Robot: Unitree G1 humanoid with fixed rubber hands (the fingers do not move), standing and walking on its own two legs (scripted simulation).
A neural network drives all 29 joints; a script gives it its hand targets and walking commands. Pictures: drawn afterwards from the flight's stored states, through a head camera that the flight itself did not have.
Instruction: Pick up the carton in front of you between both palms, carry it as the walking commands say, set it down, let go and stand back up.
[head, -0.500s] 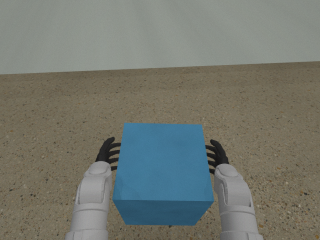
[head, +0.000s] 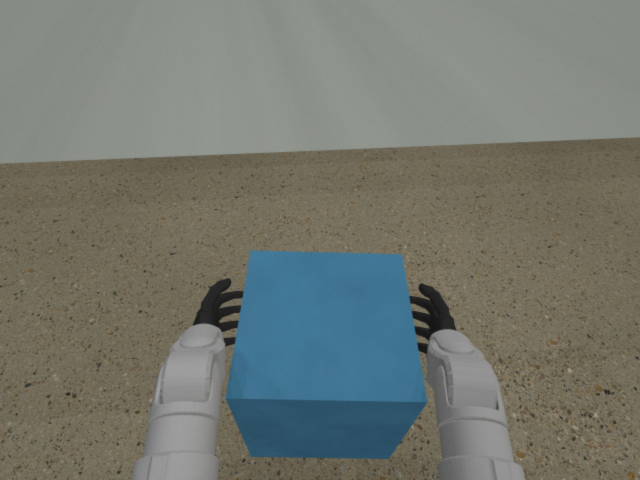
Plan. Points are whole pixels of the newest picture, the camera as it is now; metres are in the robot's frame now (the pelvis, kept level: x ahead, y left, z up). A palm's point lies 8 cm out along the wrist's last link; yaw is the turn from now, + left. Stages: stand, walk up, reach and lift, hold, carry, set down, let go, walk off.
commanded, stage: carry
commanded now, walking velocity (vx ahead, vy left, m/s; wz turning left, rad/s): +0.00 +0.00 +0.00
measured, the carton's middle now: (323, 360) +0.30 +0.00 -0.04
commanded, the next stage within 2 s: hold in 0.70 s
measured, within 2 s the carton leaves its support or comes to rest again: neither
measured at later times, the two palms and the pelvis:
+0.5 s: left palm (201, 348) +0.27 +0.16 +0.04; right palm (440, 353) +0.27 -0.14 +0.04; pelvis -0.02 +0.00 +0.00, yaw +0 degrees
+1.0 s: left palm (180, 370) +0.24 +0.17 +0.05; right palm (430, 359) +0.26 -0.13 +0.05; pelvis -0.04 +0.00 +0.01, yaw +4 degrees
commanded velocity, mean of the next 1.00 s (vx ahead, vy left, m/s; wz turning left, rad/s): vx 0.00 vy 0.00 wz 0.00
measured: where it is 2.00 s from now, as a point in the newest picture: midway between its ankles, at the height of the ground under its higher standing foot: outside the picture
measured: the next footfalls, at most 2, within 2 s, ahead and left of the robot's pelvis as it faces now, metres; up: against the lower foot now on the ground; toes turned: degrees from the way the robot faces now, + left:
none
